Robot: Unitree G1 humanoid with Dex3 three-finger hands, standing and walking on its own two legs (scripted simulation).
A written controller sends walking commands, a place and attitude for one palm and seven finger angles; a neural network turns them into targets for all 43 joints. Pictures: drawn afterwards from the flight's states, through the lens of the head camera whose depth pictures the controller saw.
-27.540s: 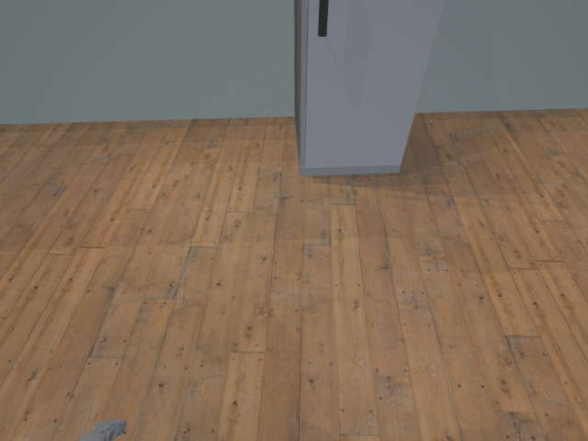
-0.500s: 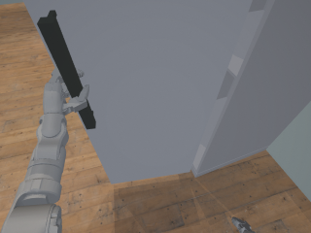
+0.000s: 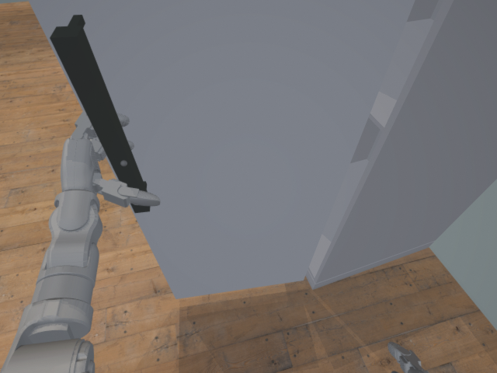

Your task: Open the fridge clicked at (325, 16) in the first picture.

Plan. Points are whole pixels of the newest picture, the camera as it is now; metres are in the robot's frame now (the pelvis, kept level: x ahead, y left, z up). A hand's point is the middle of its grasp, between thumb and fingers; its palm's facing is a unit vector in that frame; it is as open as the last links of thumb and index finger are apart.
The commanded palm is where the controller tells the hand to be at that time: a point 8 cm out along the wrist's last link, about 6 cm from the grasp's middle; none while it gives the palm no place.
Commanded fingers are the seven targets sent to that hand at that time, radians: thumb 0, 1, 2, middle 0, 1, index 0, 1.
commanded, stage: loosen the grip on the handle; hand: left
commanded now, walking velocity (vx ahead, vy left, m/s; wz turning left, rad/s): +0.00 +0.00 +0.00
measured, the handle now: (117, 133) +0.43 +0.23 +0.16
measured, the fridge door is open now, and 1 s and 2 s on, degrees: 79 79 79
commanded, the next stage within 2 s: slip the hand off the handle in 0.08 s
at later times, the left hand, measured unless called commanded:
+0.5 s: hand (82, 168) +0.38 +0.28 +0.13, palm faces +0.28 -0.94 -0.17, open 14.6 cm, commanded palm +0.34 +0.31 +0.14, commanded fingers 0.00 -0.55 0.20 -0.25 -1.15 -0.25 -1.15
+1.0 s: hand (66, 187) +0.34 +0.29 +0.13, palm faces +0.21 -0.97 -0.14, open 14.6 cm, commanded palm +0.30 +0.33 +0.14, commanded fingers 0.00 -0.55 0.20 -0.25 -1.15 -0.25 -1.15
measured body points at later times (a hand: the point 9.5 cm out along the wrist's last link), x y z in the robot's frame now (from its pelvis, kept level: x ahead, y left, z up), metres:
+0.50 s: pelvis +0.01 +0.00 +0.00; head +0.04 +0.00 +0.45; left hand +0.35 +0.33 +0.14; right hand +0.15 -0.25 -0.10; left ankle +0.02 +0.12 -0.73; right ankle +0.01 -0.11 -0.73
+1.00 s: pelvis +0.00 +0.03 -0.01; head +0.02 +0.03 +0.44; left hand +0.33 +0.34 +0.14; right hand +0.13 -0.23 -0.11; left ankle +0.02 +0.12 -0.73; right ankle +0.01 -0.11 -0.73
